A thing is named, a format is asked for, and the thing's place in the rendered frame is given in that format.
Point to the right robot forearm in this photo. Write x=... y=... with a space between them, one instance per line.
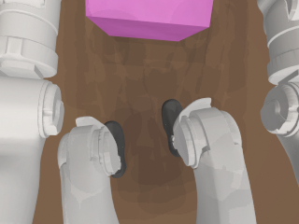
x=281 y=26

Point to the carton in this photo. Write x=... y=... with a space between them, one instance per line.
x=169 y=20

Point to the left robot upper arm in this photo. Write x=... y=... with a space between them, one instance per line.
x=31 y=110

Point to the right robot thigh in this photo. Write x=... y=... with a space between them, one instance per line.
x=222 y=183

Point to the right robot upper arm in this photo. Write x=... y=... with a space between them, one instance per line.
x=280 y=115

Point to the left robot forearm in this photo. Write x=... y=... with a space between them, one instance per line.
x=28 y=34

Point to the robot left foot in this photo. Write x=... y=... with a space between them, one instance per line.
x=117 y=132

